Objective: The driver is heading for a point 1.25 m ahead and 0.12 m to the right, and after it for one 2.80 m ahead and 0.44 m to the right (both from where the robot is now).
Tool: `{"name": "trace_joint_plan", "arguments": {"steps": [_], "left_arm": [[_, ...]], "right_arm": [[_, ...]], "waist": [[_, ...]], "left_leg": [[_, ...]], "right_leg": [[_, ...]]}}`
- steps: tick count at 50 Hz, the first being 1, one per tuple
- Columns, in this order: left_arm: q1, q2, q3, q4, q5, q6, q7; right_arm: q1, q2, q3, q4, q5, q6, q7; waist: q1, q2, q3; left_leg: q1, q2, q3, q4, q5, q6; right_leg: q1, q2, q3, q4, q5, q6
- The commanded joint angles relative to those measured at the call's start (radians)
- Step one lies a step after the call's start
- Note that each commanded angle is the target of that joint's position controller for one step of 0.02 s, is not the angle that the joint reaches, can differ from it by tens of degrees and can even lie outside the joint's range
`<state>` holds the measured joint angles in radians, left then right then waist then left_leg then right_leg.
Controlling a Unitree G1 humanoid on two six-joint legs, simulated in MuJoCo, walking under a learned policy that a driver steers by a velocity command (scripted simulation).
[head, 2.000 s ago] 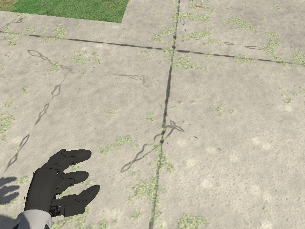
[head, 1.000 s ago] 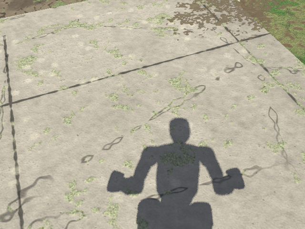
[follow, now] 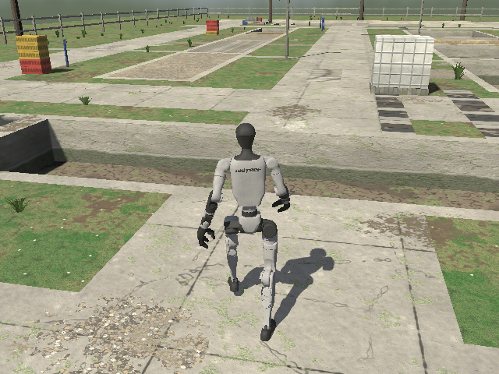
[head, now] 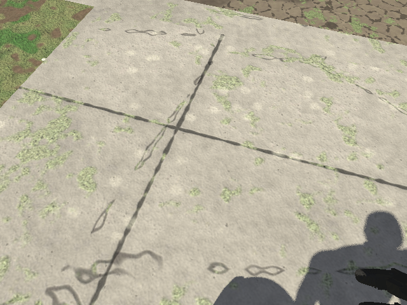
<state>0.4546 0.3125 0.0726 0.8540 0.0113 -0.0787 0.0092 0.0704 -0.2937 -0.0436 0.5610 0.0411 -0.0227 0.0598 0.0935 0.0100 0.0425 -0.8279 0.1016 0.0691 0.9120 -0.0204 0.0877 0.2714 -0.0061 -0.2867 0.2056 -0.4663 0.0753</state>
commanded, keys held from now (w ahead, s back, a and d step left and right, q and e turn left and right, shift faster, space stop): w+q+shift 0.06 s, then w+shift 0.16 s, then w+e+shift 0.78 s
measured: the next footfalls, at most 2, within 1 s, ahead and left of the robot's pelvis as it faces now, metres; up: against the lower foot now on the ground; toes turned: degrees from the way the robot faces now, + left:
left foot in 0.08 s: +0.26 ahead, +0.08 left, +0.00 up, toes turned +9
right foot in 0.56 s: +0.75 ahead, +0.03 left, +0.00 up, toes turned +3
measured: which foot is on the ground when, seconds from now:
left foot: up 0.00-0.06, down 0.08-0.58, up 0.60-0.96, down 0.98-1.00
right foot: down 0.00-0.08, up 0.10-0.54, down 0.56-1.00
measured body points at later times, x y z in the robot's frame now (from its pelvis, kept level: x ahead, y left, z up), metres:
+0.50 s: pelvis +0.44 +0.06 +0.01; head +0.47 +0.08 +0.46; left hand +0.63 +0.31 -0.08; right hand +0.48 -0.21 -0.11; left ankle +0.22 +0.08 -0.70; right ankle +0.73 -0.02 -0.65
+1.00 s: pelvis +0.94 +0.09 +0.01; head +0.96 +0.08 +0.45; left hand +1.02 +0.37 -0.11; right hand +1.15 -0.19 -0.01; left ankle +1.13 +0.20 -0.71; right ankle +0.72 +0.04 -0.69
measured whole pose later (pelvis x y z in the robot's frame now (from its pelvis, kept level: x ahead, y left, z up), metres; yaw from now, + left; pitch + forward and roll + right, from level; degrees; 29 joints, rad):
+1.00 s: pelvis +0.94 +0.09 +0.01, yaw -20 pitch +2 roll +2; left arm 0.45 0.30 0.07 0.77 -0.03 -0.04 0.01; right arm -0.03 -0.26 -0.01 0.52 0.03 -0.16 -0.01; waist 0.10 -0.01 0.02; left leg -0.51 -0.02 -0.14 0.49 -0.03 -0.07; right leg 0.00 0.14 0.35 0.64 -0.54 -0.11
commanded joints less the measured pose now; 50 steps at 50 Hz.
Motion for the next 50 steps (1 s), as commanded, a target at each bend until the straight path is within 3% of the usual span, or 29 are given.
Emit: {"name": "trace_joint_plan", "arguments": {"steps": [1, 3, 4, 5, 6, 7, 8, 9, 10, 11, 14, 19, 22, 24, 26, 28, 29, 30, 31, 32, 33, 34, 37, 40, 42, 46, 48, 49, 50], "left_arm": [[-0.130, 0.251, 0.047, -0.097, -0.004, 0.003, 0.011], [-0.208, 0.271, 0.054, -0.142, -0.021, 0.013, 0.010], [-0.183, 0.137, 0.014, -0.136, -0.012, -0.007, 0.007], [-0.041, -0.010, -0.039, -0.219, -0.022, -0.053, -0.007], [-0.158, 0.114, -0.026, -0.236, -0.045, -0.093, -0.011], [-0.240, 0.132, -0.018, -0.253, -0.080, -0.101, -0.008], [-0.262, 0.111, -0.025, -0.250, -0.069, -0.098, 0.001], [-0.239, 0.091, -0.026, -0.228, -0.049, -0.084, 0.004], [-0.182, 0.087, -0.025, -0.207, -0.045, -0.063, -0.003], [-0.163, 0.086, -0.022, -0.191, -0.038, -0.043, -0.006], [-0.236, 0.047, -0.034, -0.196, -0.023, -0.006, -0.010], [-0.480, 0.007, -0.052, -0.241, -0.042, -0.031, -0.041], [-0.538, 0.021, -0.042, -0.261, -0.062, -0.046, -0.076], [-0.524, 0.048, -0.027, -0.270, -0.062, -0.054, -0.098], [-0.422, 0.087, -0.008, -0.266, -0.067, -0.037, -0.100], [0.030, 0.183, 0.036, -0.156, -0.074, 0.003, -0.076], [0.243, 0.209, 0.036, -0.092, -0.063, 0.023, -0.056], [0.164, 0.210, 0.031, -0.098, -0.028, 0.007, -0.055], [0.086, 0.145, 0.026, -0.151, -0.008, 0.009, -0.041], [0.046, 0.112, 0.018, -0.171, 0.005, 0.000, -0.034], [-0.024, 0.100, 0.012, -0.177, 0.005, -0.012, -0.042], [-0.090, 0.096, 0.009, -0.197, 0.000, -0.023, -0.046], [-0.167, 0.088, 0.007, -0.216, -0.026, -0.019, -0.036], [-0.132, 0.096, 0.010, -0.194, -0.048, -0.017, -0.012], [-0.076, 0.111, 0.018, -0.167, -0.056, -0.006, -0.006], [-0.031, 0.093, 0.022, -0.134, -0.070, 0.010, 0.004], [-0.058, 0.105, 0.029, -0.137, -0.055, 0.023, 0.004], [-0.097, 0.095, 0.021, -0.160, -0.029, 0.029, -0.003], [-0.090, -0.008, -0.014, -0.195, 0.013, 0.028, -0.009]], "right_arm": [[0.043, -0.102, -0.040, -0.059, 0.017, -0.011, 0.013], [0.462, -0.244, -0.116, 0.049, 0.018, 0.011, 0.000], [0.538, -0.259, -0.121, 0.108, 0.023, 0.025, -0.022], [0.409, -0.308, -0.104, 0.051, -0.008, -0.003, -0.023], [0.426, -0.207, -0.086, 0.028, -0.022, -0.024, -0.019], [0.432, -0.185, -0.079, 0.059, -0.034, -0.045, -0.017], [0.360, -0.172, -0.071, 0.060, -0.037, -0.064, -0.011], [0.282, -0.136, -0.058, 0.055, -0.047, -0.075, -0.012], [0.232, -0.113, -0.047, 0.047, -0.062, -0.080, -0.015], [0.211, -0.088, -0.040, 0.052, -0.053, -0.081, -0.018], [0.250, -0.071, -0.029, 0.095, -0.041, -0.096, -0.035], [0.376, -0.073, -0.016, 0.163, -0.046, -0.113, -0.065], [0.407, -0.096, -0.016, 0.205, -0.050, -0.106, -0.074], [0.391, -0.127, -0.019, 0.213, -0.065, -0.089, -0.085], [0.363, -0.173, -0.032, 0.211, -0.093, -0.065, -0.113], [0.213, -0.219, -0.048, 0.167, -0.119, -0.043, -0.127], [0.124, -0.177, -0.037, 0.131, -0.115, -0.054, -0.116], [0.293, 0.026, 0.020, 0.081, -0.062, -0.091, -0.076], [0.252, -0.055, 0.030, 0.045, -0.011, -0.141, -0.044], [0.136, -0.105, 0.020, 0.013, 0.003, -0.160, -0.034], [0.113, -0.094, 0.024, 0.002, -0.009, -0.167, -0.033], [0.116, -0.083, 0.024, 0.017, -0.041, -0.161, -0.041], [0.150, -0.097, 0.014, 0.029, -0.061, -0.125, -0.065], [-0.041, -0.046, 0.033, -0.055, -0.087, -0.123, -0.073], [-0.121, -0.008, 0.039, -0.086, -0.070, -0.125, -0.069], [-0.163, -0.089, -0.005, -0.110, -0.010, -0.134, -0.072], [-0.029, -0.153, -0.043, -0.085, 0.001, -0.148, -0.074], [0.180, -0.177, -0.060, -0.052, 0.004, -0.145, -0.077], [0.427, -0.229, -0.072, -0.014, -0.001, -0.129, -0.087]], "waist": [[-0.170, -0.138, 0.014], [-0.382, -0.137, -0.193], [-0.355, 0.060, -0.152], [-0.139, 0.365, -0.295], [-0.232, 0.165, -0.375], [-0.215, 0.060, -0.204], [-0.153, -0.086, -0.102], [-0.100, -0.098, -0.056], [-0.052, -0.041, -0.031], [-0.037, -0.016, 0.000], [-0.067, 0.007, 0.067], [-0.195, 0.005, 0.107], [-0.199, 0.024, 0.122], [-0.166, 0.067, 0.063], [-0.080, 0.148, -0.039], [0.151, 0.162, -0.205], [0.244, -0.065, -0.238], [0.034, -0.452, -0.327], [0.058, -0.244, -0.395], [0.040, -0.091, -0.230], [-0.042, 0.082, -0.103], [-0.089, 0.134, -0.051], [-0.158, 0.072, 0.047], [-0.089, 0.008, 0.098], [-0.027, -0.041, 0.053], [-0.011, -0.109, 0.010], [-0.105, -0.125, -0.086], [-0.219, -0.133, -0.245], [-0.285, 0.003, -0.427]], "left_leg": [[0.329, -0.135, 0.130, -0.057, -0.080, 0.060], [0.895, -0.186, 0.075, -0.155, -0.110, 0.136], [1.138, -0.110, -0.110, -0.214, -0.127, 0.172], [1.330, 0.113, -0.737, -0.421, -0.448, 0.363], [1.288, 0.172, -0.922, -0.628, -0.679, 0.326], [1.124, 0.177, -0.888, -0.707, -0.670, 0.279], [0.939, 0.159, -0.801, -0.713, -0.575, 0.248], [0.803, 0.112, -0.680, -0.694, -0.479, 0.225], [0.688, 0.067, -0.586, -0.696, -0.427, 0.214], [0.616, 0.035, -0.507, -0.713, -0.380, 0.203], [0.528, -0.019, -0.284, -0.748, -0.130, 0.154], [0.587, -0.039, -0.080, -0.836, 0.043, 0.027], [0.794, -0.001, -0.013, -0.840, 0.210, -0.026], [0.944, 0.022, 0.020, -0.750, 0.600, -0.070], [1.051, 0.062, 0.044, -0.550, 1.121, -0.102], [0.914, 0.079, 0.034, -0.057, 1.347, -0.110], [0.610, -0.048, 0.041, 0.461, 0.650, -0.119], [0.044, -0.226, -0.142, 0.865, -0.574, -0.175], [-0.036, -0.196, -0.263, 0.799, -0.457, -0.086], [-0.030, -0.151, -0.260, 0.669, -0.371, -0.027], [0.018, -0.117, -0.251, 0.556, -0.322, -0.011], [0.097, -0.086, -0.256, 0.457, -0.300, -0.016], [0.205, -0.030, -0.224, 0.262, -0.273, -0.085], [0.343, -0.064, -0.137, -0.078, -0.037, -0.142], [0.506, -0.120, -0.109, -0.256, 0.144, -0.158], [0.526, -0.129, -0.198, -0.462, 0.128, -0.164], [0.651, -0.132, -0.187, -0.483, 0.027, -0.125], [0.890, -0.062, -0.205, -0.399, -0.047, -0.085], [1.218, 0.123, -0.405, -0.323, -0.286, -0.039]], "right_leg": [[-0.172, -0.258, 0.018, 0.162, 1.523, -0.137], [-0.370, -0.246, 0.046, 0.673, 1.561, -0.138], [-0.684, -0.100, 0.079, 1.077, 0.512, -0.094], [-1.038, 0.059, 0.266, 1.416, -0.113, -0.085], [-1.075, 0.008, 0.432, 1.370, 0.015, -0.127], [-1.093, -0.019, 0.414, 1.298, 0.087, -0.145], [-1.042, -0.067, 0.414, 1.209, 0.146, -0.146], [-0.977, -0.108, 0.416, 1.153, 0.191, -0.140], [-0.914, -0.140, 0.423, 1.121, 0.225, -0.131], [-0.894, -0.162, 0.406, 1.081, 0.239, -0.115], [-0.940, -0.183, 0.339, 0.940, 0.387, -0.072], [-0.892, -0.089, 0.254, 0.530, 0.791, -0.089], [-0.937, -0.020, 0.238, 0.366, 0.807, -0.126], [-0.908, 0.051, 0.176, 0.329, 0.751, -0.157], [-0.800, 0.120, 0.109, 0.385, 0.617, -0.180], [-0.394, 0.094, 0.191, 0.462, 0.506, -0.238], [-0.096, 0.026, 0.308, 0.469, 0.481, -0.291], [0.256, -0.172, 0.843, 0.409, 0.091, -0.505], [0.228, -0.245, 1.171, 0.109, -0.334, -0.513], [0.058, -0.233, 1.151, 0.017, -0.317, -0.447], [-0.158, -0.215, 1.102, -0.013, -0.223, -0.431], [-0.319, -0.159, 1.021, -0.015, -0.113, -0.428], [-0.585, -0.036, 0.805, -0.039, 0.130, -0.421], [-0.776, 0.059, 0.649, -0.032, 0.321, -0.373], [-0.822, 0.077, 0.640, -0.017, 0.293, -0.317], [-0.551, 0.031, 0.756, 0.112, 0.255, -0.265], [-0.434, 0.020, 0.753, 0.320, 0.524, -0.222], [-0.474, 0.032, 0.706, 0.554, 0.609, -0.186], [-0.665, 0.077, 0.612, 0.904, 0.278, -0.171]]}}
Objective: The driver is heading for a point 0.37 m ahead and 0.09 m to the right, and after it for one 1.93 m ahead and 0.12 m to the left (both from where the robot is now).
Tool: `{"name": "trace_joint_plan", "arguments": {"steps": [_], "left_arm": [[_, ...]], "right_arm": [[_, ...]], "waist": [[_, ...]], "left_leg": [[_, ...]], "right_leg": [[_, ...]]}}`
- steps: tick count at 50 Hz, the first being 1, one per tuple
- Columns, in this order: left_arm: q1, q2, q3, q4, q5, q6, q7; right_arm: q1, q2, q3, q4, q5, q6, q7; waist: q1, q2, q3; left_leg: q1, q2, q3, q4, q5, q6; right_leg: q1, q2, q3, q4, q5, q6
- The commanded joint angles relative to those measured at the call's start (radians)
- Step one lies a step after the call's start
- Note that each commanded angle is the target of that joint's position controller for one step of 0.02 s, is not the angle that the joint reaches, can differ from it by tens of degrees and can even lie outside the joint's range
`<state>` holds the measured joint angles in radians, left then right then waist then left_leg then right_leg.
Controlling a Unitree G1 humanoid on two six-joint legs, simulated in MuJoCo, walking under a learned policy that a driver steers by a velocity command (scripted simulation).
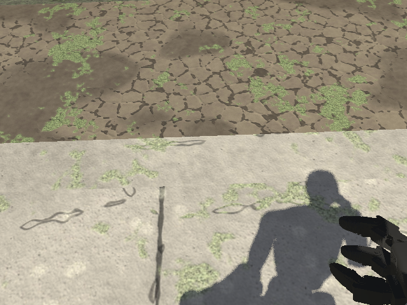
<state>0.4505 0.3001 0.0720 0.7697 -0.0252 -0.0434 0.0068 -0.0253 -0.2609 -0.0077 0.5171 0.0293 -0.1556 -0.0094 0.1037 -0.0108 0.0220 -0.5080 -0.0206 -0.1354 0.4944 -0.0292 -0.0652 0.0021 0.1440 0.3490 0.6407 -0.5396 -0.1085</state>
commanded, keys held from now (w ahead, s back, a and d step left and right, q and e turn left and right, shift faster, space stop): w+e+shift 0.28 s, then w+q+shift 0.72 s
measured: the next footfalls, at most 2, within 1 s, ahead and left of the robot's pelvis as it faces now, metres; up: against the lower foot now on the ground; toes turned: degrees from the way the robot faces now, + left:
right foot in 0.46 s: +0.54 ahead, -0.19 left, +0.00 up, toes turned -22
left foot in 0.90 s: +0.99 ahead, -0.09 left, +0.00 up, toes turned +0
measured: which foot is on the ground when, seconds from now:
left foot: down 0.00-0.46, up 0.48-0.88, down 0.90-1.00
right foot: down 0.00-0.00, up 0.02-0.44, down 0.46-0.90, up 0.92-1.00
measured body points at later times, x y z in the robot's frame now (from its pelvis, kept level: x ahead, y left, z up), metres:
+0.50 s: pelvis +0.42 -0.06 -0.01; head +0.45 -0.08 +0.44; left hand +0.73 +0.06 -0.06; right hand +0.28 -0.29 -0.15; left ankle +0.20 +0.17 -0.63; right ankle +0.51 -0.17 -0.71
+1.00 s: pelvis +0.84 -0.12 -0.03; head +0.87 -0.11 +0.42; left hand +0.99 +0.14 -0.13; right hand +0.93 -0.39 -0.14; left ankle +0.95 -0.09 -0.71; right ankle +0.68 -0.28 -0.56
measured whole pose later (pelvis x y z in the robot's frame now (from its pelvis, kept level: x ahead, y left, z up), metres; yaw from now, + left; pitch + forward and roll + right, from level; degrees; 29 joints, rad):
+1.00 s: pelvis +0.84 -0.12 -0.03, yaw +4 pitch -2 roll -1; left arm 0.14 0.25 0.03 0.71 -0.01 -0.08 0.02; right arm 0.33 -0.27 -0.06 0.68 -0.01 -0.02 0.06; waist -0.04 0.01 0.11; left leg -0.57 -0.15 0.04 0.84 -0.24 0.16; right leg -0.33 0.04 0.08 1.57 -0.48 -0.02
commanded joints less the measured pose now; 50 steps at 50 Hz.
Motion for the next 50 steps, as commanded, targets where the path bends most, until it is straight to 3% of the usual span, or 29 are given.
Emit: {"name": "trace_joint_plan", "arguments": {"steps": [1, 2, 3, 4, 5, 8, 12, 14, 17, 20, 22, 23, 24, 25, 26, 27, 28, 29, 31, 37, 40, 42, 44, 45, 46, 47, 48, 49, 50], "left_arm": [[0.075, -0.054, -0.046, -0.165, -0.038, -0.024, -0.016], [0.021, 0.037, -0.037, -0.131, -0.061, -0.013, -0.001], [-0.106, 0.098, -0.024, -0.144, -0.035, -0.008, -0.002], [-0.199, 0.099, -0.020, -0.161, -0.008, -0.004, -0.004], [-0.248, 0.087, -0.015, -0.189, 0.008, -0.006, -0.010], [-0.246, 0.031, -0.021, -0.214, -0.030, 0.024, -0.029], [-0.305, 0.022, -0.036, -0.254, -0.013, 0.025, -0.045], [-0.371, 0.043, -0.034, -0.263, -0.008, 0.016, -0.057], [-0.513, -0.010, -0.054, -0.299, -0.006, -0.018, -0.077], [-0.499, 0.078, -0.012, -0.318, -0.004, -0.026, -0.076], [-0.117, 0.161, 0.037, -0.225, -0.004, -0.004, -0.048], [0.062, 0.219, 0.053, -0.158, 0.003, 0.006, -0.026], [0.033, 0.283, 0.053, -0.173, 0.028, -0.018, -0.032], [0.052, 0.169, 0.038, -0.151, 0.031, -0.025, -0.034], [-0.004, 0.144, 0.026, -0.132, 0.033, -0.031, -0.033], [-0.065, 0.117, 0.022, -0.108, 0.034, -0.042, -0.034], [-0.118, 0.061, 0.012, -0.101, 0.044, -0.053, -0.036], [-0.138, 0.022, 0.003, -0.091, 0.058, -0.061, -0.037], [-0.173, -0.020, -0.002, -0.065, 0.035, -0.076, -0.043], [-0.190, 0.008, -0.004, -0.026, 0.057, -0.074, -0.005], [-0.127, 0.073, 0.002, 0.001, 0.032, -0.075, 0.017], [-0.119, 0.166, 0.023, 0.001, 0.013, -0.056, 0.039], [-0.255, 0.238, 0.037, -0.021, 0.006, -0.032, 0.048], [-0.354, 0.201, 0.031, -0.026, -0.015, -0.037, 0.030], [-0.255, -0.020, -0.023, -0.063, 0.027, -0.057, 0.015], [-0.114, -0.019, -0.033, -0.174, 0.010, -0.081, 0.004], [-0.224, 0.088, -0.015, -0.189, 0.005, -0.084, 0.003], [-0.315, 0.086, -0.018, -0.222, 0.007, -0.071, 0.017], [-0.302, 0.042, -0.033, -0.219, 0.034, -0.047, 0.033]], "right_arm": [[0.515, -0.325, -0.114, 0.071, -0.023, 0.008, 0.007], [0.438, -0.211, -0.101, 0.032, -0.028, 0.020, 0.006], [0.408, -0.151, -0.088, 0.037, -0.027, 0.031, -0.002], [0.402, -0.150, -0.086, 0.062, -0.038, 0.038, -0.001], [0.376, -0.144, -0.084, 0.084, -0.050, 0.038, 0.000], [0.329, -0.065, -0.064, 0.142, -0.030, 0.033, 0.012], [0.264, -0.124, -0.076, 0.173, -0.033, 0.029, 0.007], [0.275, -0.158, -0.082, 0.187, -0.037, 0.026, 0.001], [0.436, -0.186, -0.076, 0.258, -0.028, 0.026, 0.013], [0.470, -0.274, -0.082, 0.299, -0.011, 0.051, 0.003], [0.404, -0.291, -0.073, 0.325, -0.007, 0.072, -0.005], [0.429, -0.211, -0.052, 0.301, -0.019, 0.065, -0.005], [0.618, -0.049, -0.003, 0.280, 0.015, 0.036, 0.013], [0.465, -0.194, -0.042, 0.275, 0.054, 0.013, 0.012], [0.352, -0.180, -0.049, 0.223, 0.077, 0.011, 0.007], [0.316, -0.133, -0.039, 0.213, 0.058, 0.017, -0.001], [0.325, -0.116, -0.046, 0.225, 0.026, 0.034, -0.002], [0.393, -0.085, -0.045, 0.248, 0.031, 0.063, 0.000], [0.433, -0.046, -0.046, 0.269, 0.033, 0.109, 0.001], [0.271, -0.009, -0.032, 0.191, -0.008, 0.125, 0.017], [0.207, -0.018, -0.030, 0.149, -0.004, 0.126, 0.048], [0.258, -0.095, -0.067, 0.129, -0.004, 0.120, 0.075], [0.633, -0.234, -0.139, 0.192, -0.002, 0.133, 0.074], [0.779, -0.252, -0.145, 0.226, 0.004, 0.150, 0.053], [0.616, -0.233, -0.111, 0.217, -0.026, 0.144, 0.058], [0.461, -0.196, -0.086, 0.109, -0.043, 0.122, 0.064], [0.462, -0.163, -0.094, 0.058, -0.048, 0.120, 0.067], [0.410, -0.183, -0.098, 0.054, -0.059, 0.116, 0.068], [0.368, -0.151, -0.091, 0.050, -0.041, 0.103, 0.070]], "waist": [[-0.165, 0.574, -0.531], [-0.207, 0.408, -0.374], [-0.238, 0.244, -0.224], [-0.237, 0.036, -0.111], [-0.209, 0.021, -0.045], [-0.141, 0.096, 0.019], [-0.095, 0.066, 0.099], [-0.117, 0.022, 0.126], [-0.165, -0.031, 0.170], [-0.070, 0.102, 0.077], [0.169, 0.152, -0.114], [0.177, 0.037, -0.258], [0.028, -0.259, -0.527], [0.107, -0.106, -0.474], [0.073, -0.089, -0.217], [0.016, 0.011, -0.083], [-0.033, 0.001, -0.043], [-0.081, -0.016, -0.015], [-0.118, -0.024, 0.011], [-0.136, -0.016, 0.129], [-0.130, -0.016, 0.143], [-0.172, -0.059, 0.067], [-0.376, -0.150, -0.116], [-0.463, -0.030, -0.115], [-0.222, 0.434, 0.000], [-0.096, 0.522, -0.268], [-0.154, 0.222, -0.298], [-0.113, 0.027, -0.155], [-0.058, -0.062, -0.099]], "left_leg": [[1.118, 0.492, -0.846, -0.142, -0.739, 0.306], [1.012, 0.441, -0.827, -0.205, -0.920, 0.264], [0.884, 0.392, -0.614, -0.194, -0.741, 0.220], [0.737, 0.345, -0.441, -0.199, -0.486, 0.196], [0.631, 0.318, -0.342, -0.208, -0.334, 0.203], [0.489, 0.268, -0.122, -0.255, -0.178, 0.187], [0.371, 0.254, 0.092, -0.339, -0.007, 0.189], [0.376, 0.225, 0.200, -0.372, 0.041, 0.166], [0.400, 0.239, 0.239, -0.428, 0.294, 0.168], [0.572, 0.295, 0.245, -0.247, 0.991, 0.201], [0.495, 0.281, 0.228, 0.165, 1.098, 0.185], [0.188, 0.184, 0.186, 0.538, 0.374, 0.160], [-0.087, 0.006, 0.034, 0.931, -0.444, 0.135], [-0.170, 0.043, -0.061, 0.964, -0.406, 0.156], [-0.255, 0.068, -0.021, 0.948, -0.359, 0.141], [-0.259, 0.120, -0.002, 0.903, -0.304, 0.134], [-0.215, 0.160, 0.000, 0.861, -0.245, 0.130], [-0.139, 0.185, -0.013, 0.862, -0.205, 0.126], [-0.114, 0.218, -0.007, 0.833, -0.191, 0.119], [-0.159, 0.154, 0.120, 0.510, 0.196, 0.123], [-0.068, 0.080, 0.244, 0.328, 0.259, 0.172], [0.067, -0.012, 0.321, 0.278, 0.134, 0.203], [0.439, -0.048, 0.271, 0.354, -0.051, 0.246], [0.606, 0.002, 0.150, 0.270, 0.065, 0.299], [0.595, -0.015, -0.056, 0.216, 0.343, 0.325], [0.706, 0.207, -0.599, -0.001, 0.087, 0.507], [0.643, 0.245, -0.702, -0.152, -0.121, 0.457], [0.434, 0.218, -0.635, -0.138, -0.133, 0.407], [0.295, 0.181, -0.542, -0.073, -0.106, 0.372]], "right_leg": [[-0.753, -0.024, -0.123, 0.777, -0.011, 0.049], [-0.871, -0.135, -0.158, 0.856, 0.085, 0.052], [-0.901, -0.158, -0.203, 0.852, 0.154, 0.052], [-0.869, -0.193, -0.231, 0.814, 0.190, 0.053], [-0.849, -0.228, -0.227, 0.760, 0.231, 0.051], [-0.819, -0.298, -0.239, 0.718, 0.224, 0.045], [-0.842, -0.314, -0.266, 0.583, 0.403, 0.074], [-0.807, -0.293, -0.321, 0.432, 0.541, 0.071], [-0.652, -0.201, -0.387, 0.165, 0.596, 0.004], [-0.486, -0.086, -0.465, 0.064, 0.422, -0.043], [-0.037, -0.107, -0.417, -0.072, 0.502, -0.100], [0.380, -0.281, -0.199, 0.026, 0.456, -0.101], [0.637, -0.558, 0.359, -0.134, 0.060, -0.252], [0.507, -0.522, 0.424, -0.308, -0.150, -0.194], [0.309, -0.502, 0.268, -0.349, -0.084, -0.157], [0.139, -0.481, 0.146, -0.376, 0.054, -0.134], [0.020, -0.446, 0.030, -0.381, 0.138, -0.110], [-0.084, -0.426, -0.056, -0.404, 0.199, -0.092], [-0.171, -0.405, -0.210, -0.442, 0.320, -0.066], [-0.268, -0.302, -0.566, -0.410, 0.690, 0.004], [-0.201, -0.329, -0.618, -0.314, 0.967, 0.044], [-0.122, -0.358, -0.611, -0.177, 1.293, 0.062], [-0.149, -0.368, -0.557, 0.233, 1.558, 0.070], [-0.303, -0.251, -0.560, 0.725, 1.100, 0.115], [-0.607, -0.041, -0.465, 1.112, -0.029, 0.135], [-0.765, -0.004, -0.223, 1.215, -0.080, 0.123], [-0.744, -0.054, -0.169, 1.123, 0.005, 0.085], [-0.737, -0.081, -0.179, 1.008, 0.063, 0.053], [-0.701, -0.114, -0.198, 0.964, 0.066, 0.061]]}}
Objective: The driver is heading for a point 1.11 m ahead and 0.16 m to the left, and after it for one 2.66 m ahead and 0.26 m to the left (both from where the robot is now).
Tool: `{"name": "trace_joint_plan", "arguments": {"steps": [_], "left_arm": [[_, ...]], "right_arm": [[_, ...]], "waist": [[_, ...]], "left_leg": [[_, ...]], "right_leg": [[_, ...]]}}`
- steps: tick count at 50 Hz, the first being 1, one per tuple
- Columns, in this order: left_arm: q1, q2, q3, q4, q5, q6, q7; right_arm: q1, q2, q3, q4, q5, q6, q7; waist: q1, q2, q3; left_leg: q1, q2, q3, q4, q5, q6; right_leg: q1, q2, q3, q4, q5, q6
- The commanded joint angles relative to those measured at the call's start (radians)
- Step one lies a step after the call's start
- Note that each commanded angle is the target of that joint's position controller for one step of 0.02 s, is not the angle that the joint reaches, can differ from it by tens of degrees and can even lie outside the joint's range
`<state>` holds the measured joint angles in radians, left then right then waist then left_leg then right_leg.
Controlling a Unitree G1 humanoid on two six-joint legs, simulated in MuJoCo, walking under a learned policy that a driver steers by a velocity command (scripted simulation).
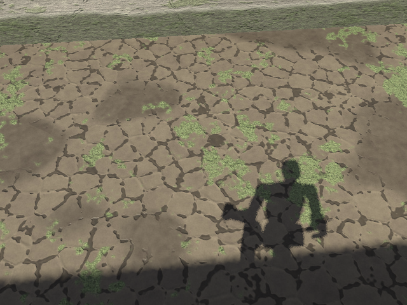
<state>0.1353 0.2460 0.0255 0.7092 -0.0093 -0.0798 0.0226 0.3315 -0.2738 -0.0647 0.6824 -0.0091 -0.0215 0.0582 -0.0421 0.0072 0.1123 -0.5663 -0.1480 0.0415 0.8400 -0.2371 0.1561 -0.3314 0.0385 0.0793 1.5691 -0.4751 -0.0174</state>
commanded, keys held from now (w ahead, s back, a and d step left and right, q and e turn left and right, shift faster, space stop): w+q+shift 0.32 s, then w+shift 0.68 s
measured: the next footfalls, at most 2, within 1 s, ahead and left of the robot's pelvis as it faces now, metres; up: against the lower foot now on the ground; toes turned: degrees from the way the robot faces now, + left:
right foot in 0.24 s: +0.24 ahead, -0.18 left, +0.00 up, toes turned +29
left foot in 0.50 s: +0.21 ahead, +0.10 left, +0.00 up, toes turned +21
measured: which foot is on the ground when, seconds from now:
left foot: down 0.00-0.28, up 0.30-0.48, down 0.50-1.00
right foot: up 0.00-0.22, down 0.24-1.00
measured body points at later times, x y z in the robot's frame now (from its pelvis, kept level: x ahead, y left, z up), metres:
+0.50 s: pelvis +0.17 -0.05 +0.02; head +0.16 +0.00 +0.47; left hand +0.21 +0.26 -0.07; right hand +0.55 -0.06 +0.12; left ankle +0.17 +0.08 -0.68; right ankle +0.25 -0.20 -0.68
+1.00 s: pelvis +0.15 -0.05 +0.05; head +0.14 -0.04 +0.50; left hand +0.32 +0.23 +0.06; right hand +0.50 -0.07 +0.09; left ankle +0.17 +0.08 -0.68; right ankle +0.20 -0.19 -0.68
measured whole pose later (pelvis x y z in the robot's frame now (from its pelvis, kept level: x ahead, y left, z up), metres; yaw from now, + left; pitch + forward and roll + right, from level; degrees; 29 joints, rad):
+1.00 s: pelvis +0.15 -0.05 +0.05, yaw +28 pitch +0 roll +0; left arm -0.01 0.27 -0.15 0.34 0.08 -0.02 -0.06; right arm -0.10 -0.30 0.16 0.36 -0.06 0.01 0.06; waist 0.00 -0.02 -0.02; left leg -0.35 -0.07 -0.10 0.49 -0.13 0.01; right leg -0.20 -0.04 0.00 0.52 -0.32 0.05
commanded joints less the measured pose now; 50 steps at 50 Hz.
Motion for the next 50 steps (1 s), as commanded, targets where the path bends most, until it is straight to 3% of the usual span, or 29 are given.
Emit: {"name": "trace_joint_plan", "arguments": {"steps": [1, 5, 6, 7, 9, 10, 12, 13, 14, 15, 16, 18, 19, 20, 21, 23, 25, 26, 27, 28, 30, 31, 33, 35, 36, 37, 41, 43, 50], "left_arm": [[0.038, 0.078, 0.005, -0.167, 0.045, 0.013, 0.021], [-0.026, 0.042, -0.026, -0.239, 0.083, 0.053, 0.039], [-0.092, 0.095, -0.020, -0.275, 0.117, 0.061, 0.046], [-0.135, 0.082, -0.031, -0.310, 0.144, 0.062, 0.042], [-0.131, 0.037, -0.055, -0.346, 0.127, 0.070, 0.027], [-0.129, 0.047, -0.068, -0.356, 0.126, 0.069, 0.014], [0.021, 0.125, -0.049, -0.268, 0.163, 0.041, -0.029], [0.083, 0.140, -0.036, -0.249, 0.171, 0.032, -0.038], [0.005, 0.163, -0.034, -0.290, 0.175, 0.038, -0.047], [-0.130, 0.151, -0.049, -0.374, 0.187, 0.055, -0.052], [-0.163, 0.130, -0.061, -0.381, 0.167, 0.067, -0.050], [-0.041, 0.163, -0.055, -0.358, 0.108, 0.057, -0.054], [-0.064, 0.199, -0.046, -0.343, 0.084, 0.060, -0.056], [-0.061, 0.230, -0.039, -0.317, 0.072, 0.060, -0.059], [-0.103, 0.259, -0.029, -0.325, 0.064, 0.080, -0.061], [-0.233, 0.285, -0.031, -0.349, 0.094, 0.102, -0.075], [-0.294, 0.252, -0.052, -0.368, 0.078, 0.090, -0.078], [-0.250, 0.233, -0.066, -0.363, 0.081, 0.083, -0.078], [-0.184, 0.191, -0.089, -0.361, 0.087, 0.071, -0.079], [-0.130, 0.210, -0.086, -0.344, 0.094, 0.056, -0.082], [-0.132, 0.206, -0.091, -0.347, 0.096, 0.046, -0.083], [-0.142, 0.176, -0.104, -0.374, 0.099, 0.037, -0.085], [-0.133, 0.164, -0.120, -0.371, 0.097, 0.021, -0.086], [-0.117, 0.177, -0.126, -0.366, 0.102, 0.024, -0.089], [-0.186, 0.186, -0.127, -0.387, 0.116, 0.026, -0.092], [-0.216, 0.171, -0.128, -0.403, 0.112, 0.033, -0.092], [-0.242, 0.124, -0.142, -0.438, 0.099, 0.046, -0.082], [-0.231, 0.110, -0.144, -0.446, 0.088, 0.044, -0.078], [-0.257, 0.104, -0.142, -0.473, 0.084, 0.043, -0.076]], "right_arm": [[-0.036, -0.120, -0.023, -0.133, 0.002, -0.039, -0.003], [-0.031, -0.085, 0.019, -0.155, 0.006, -0.020, -0.040], [-0.118, -0.092, 0.033, -0.196, 0.011, -0.006, -0.067], [-0.124, -0.117, 0.034, -0.183, -0.002, 0.017, -0.087], [-0.183, -0.116, 0.049, -0.213, -0.054, 0.081, -0.101], [-0.247, -0.102, 0.063, -0.267, -0.065, 0.101, -0.101], [-0.445, -0.080, 0.080, -0.384, -0.041, 0.096, -0.102], [-0.501, -0.065, 0.089, -0.418, -0.021, 0.094, -0.101], [-0.403, -0.056, 0.097, -0.426, 0.001, 0.092, -0.101], [-0.300, -0.075, 0.101, -0.412, 0.004, 0.090, -0.084], [-0.225, -0.092, 0.086, -0.384, 0.016, 0.074, -0.071], [-0.380, -0.124, 0.086, -0.418, -0.011, 0.048, -0.071], [-0.370, -0.108, 0.100, -0.428, -0.008, 0.049, -0.073], [-0.460, -0.066, 0.129, -0.474, -0.004, 0.060, -0.084], [-0.467, -0.058, 0.141, -0.502, -0.011, 0.072, -0.081], [-0.400, -0.057, 0.153, -0.512, -0.048, 0.076, -0.072], [-0.368, -0.111, 0.135, -0.501, -0.066, 0.073, -0.059], [-0.404, -0.135, 0.136, -0.514, -0.067, 0.075, -0.052], [-0.491, -0.200, 0.123, -0.533, -0.064, 0.073, -0.039], [-0.599, -0.215, 0.124, -0.567, -0.066, 0.072, -0.035], [-0.610, -0.174, 0.144, -0.543, -0.054, 0.066, -0.035], [-0.599, -0.133, 0.156, -0.513, -0.033, 0.064, -0.037], [-0.592, -0.123, 0.158, -0.481, -0.027, 0.066, -0.044], [-0.590, -0.123, 0.161, -0.459, -0.022, 0.066, -0.042], [-0.566, -0.117, 0.166, -0.452, -0.033, 0.055, -0.033], [-0.585, -0.126, 0.168, -0.450, -0.040, 0.045, -0.023], [-0.626, -0.109, 0.181, -0.455, -0.057, 0.034, -0.001], [-0.623, -0.123, 0.178, -0.445, -0.052, 0.028, 0.001], [-0.618, -0.118, 0.181, -0.432, -0.051, 0.009, 0.003]], "waist": [[0.121, -0.090, -0.191], [0.120, -0.064, -0.239], [0.142, -0.096, -0.187], [0.120, -0.003, -0.226], [0.113, 0.117, -0.379], [0.119, 0.130, -0.393], [0.168, 0.019, -0.468], [0.199, -0.050, -0.436], [0.138, -0.222, -0.407], [0.084, -0.477, -0.359], [0.031, -0.523, -0.302], [0.105, -0.188, -0.235], [0.076, -0.056, -0.246], [0.081, 0.028, -0.219], [0.061, 0.015, -0.175], [-0.022, -0.041, -0.210], [-0.043, -0.013, -0.253], [-0.009, 0.083, -0.263], [0.035, 0.343, -0.295], [0.061, 0.394, -0.304], [0.097, 0.273, -0.307], [0.101, 0.260, -0.320], [0.095, 0.195, -0.390], [0.082, 0.092, -0.425], [0.033, -0.024, -0.407], [0.045, -0.074, -0.375], [0.061, -0.037, -0.258], [0.071, 0.011, -0.231], [0.053, 0.016, -0.254]], "left_leg": [[0.243, 0.265, -0.642, -0.336, 0.217, 0.139], [0.131, 0.180, -0.544, -0.223, 0.573, 0.153], [-0.035, 0.097, -0.436, -0.243, 0.710, 0.111], [0.030, 0.046, -0.405, -0.256, 0.858, 0.066], [0.245, 0.062, -0.417, -0.188, 1.048, 0.038], [0.316, 0.087, -0.441, -0.182, 1.023, 0.028], [0.254, 0.145, -0.477, -0.082, 0.874, 0.000], [0.175, 0.099, -0.462, -0.012, 0.800, -0.031], [0.138, -0.016, -0.445, 0.112, 0.538, -0.103], [-0.038, -0.073, -0.418, 0.294, -0.121, -0.196], [-0.178, -0.024, -0.356, 0.408, -0.512, -0.227], [-0.168, 0.054, -0.249, 0.470, -0.520, -0.273], [-0.141, 0.131, -0.240, 0.405, -0.451, -0.279], [-0.087, 0.162, -0.242, 0.248, -0.385, -0.259], [-0.048, 0.187, -0.241, 0.126, -0.338, -0.256], [0.241, 0.173, -0.123, 0.026, -0.122, -0.241], [0.398, 0.154, -0.080, -0.096, 0.096, -0.221], [0.387, 0.172, -0.118, -0.183, 0.274, -0.199], [0.236, 0.255, -0.277, -0.319, 0.237, -0.124], [0.110, 0.317, -0.373, -0.435, 0.162, -0.059], [0.234, 0.303, -0.347, -0.420, 0.317, -0.058], [0.406, 0.308, -0.367, -0.358, 0.486, -0.067], [0.538, 0.305, -0.373, -0.293, 0.689, -0.080], [0.515, 0.282, -0.359, -0.295, 0.577, -0.093], [0.454, 0.251, -0.329, -0.337, 0.404, -0.120], [0.419, 0.234, -0.313, -0.361, 0.285, -0.144], [0.293, 0.221, -0.304, -0.445, 0.075, -0.162], [0.225, 0.227, -0.323, -0.495, -0.029, -0.167], [0.204, 0.217, -0.293, -0.489, -0.074, -0.178]], "right_leg": [[-0.323, -0.025, 0.069, -0.005, 0.021, -0.018], [-0.329, -0.050, 0.049, -0.170, -0.023, 0.034], [-0.163, -0.022, 0.018, -0.440, 0.055, 0.031], [-0.094, -0.010, -0.020, -0.613, 0.204, 0.025], [-0.024, 0.016, -0.019, -0.640, 0.401, 0.049], [-0.040, 0.008, -0.007, -0.681, 0.367, 0.059], [0.167, -0.024, 0.000, -0.628, 0.560, 0.052], [0.285, -0.016, 0.004, -0.744, 0.610, 0.038], [0.309, -0.089, 0.105, -0.869, 0.823, -0.059], [0.383, -0.261, 0.280, -0.904, 1.165, -0.205], [0.409, -0.381, 0.342, -0.900, 1.308, -0.285], [0.276, -0.368, 0.315, -0.960, 1.367, -0.253], [0.203, -0.373, 0.339, -0.980, 1.221, -0.227], [0.130, -0.312, 0.313, -1.035, 0.964, -0.163], [0.087, -0.277, 0.264, -1.048, 0.798, -0.121], [-0.107, -0.231, 0.175, -1.157, 0.567, -0.078], [-0.101, -0.160, 0.076, -1.126, 0.459, -0.005], [-0.051, -0.092, 0.008, -1.043, 0.338, 0.033], [0.049, -0.001, -0.117, -0.886, 0.122, 0.093], [0.163, 0.029, -0.124, -0.674, 0.106, 0.134], [0.081, 0.002, -0.101, -0.732, 0.075, 0.156], [-0.016, -0.067, -0.027, -0.852, -0.015, 0.148], [0.040, -0.098, -0.017, -0.993, 0.094, 0.137], [0.171, -0.133, -0.027, -1.090, 0.402, 0.100], [0.196, -0.152, -0.018, -1.063, 0.435, 0.063], [0.192, -0.156, -0.013, -1.075, 0.413, 0.043], [0.175, -0.146, -0.020, -1.111, 0.256, 0.050], [0.191, -0.136, -0.027, -1.101, 0.199, 0.059], [0.180, -0.152, 0.002, -1.118, 0.169, 0.044]]}}
Velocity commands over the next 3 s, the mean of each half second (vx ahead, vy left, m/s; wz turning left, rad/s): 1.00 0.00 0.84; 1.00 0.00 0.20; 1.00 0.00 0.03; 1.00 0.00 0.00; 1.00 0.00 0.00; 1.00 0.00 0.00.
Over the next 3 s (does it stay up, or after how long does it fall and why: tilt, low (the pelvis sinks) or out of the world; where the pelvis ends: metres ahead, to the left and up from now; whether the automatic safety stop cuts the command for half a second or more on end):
stays up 0.17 -0.07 0.05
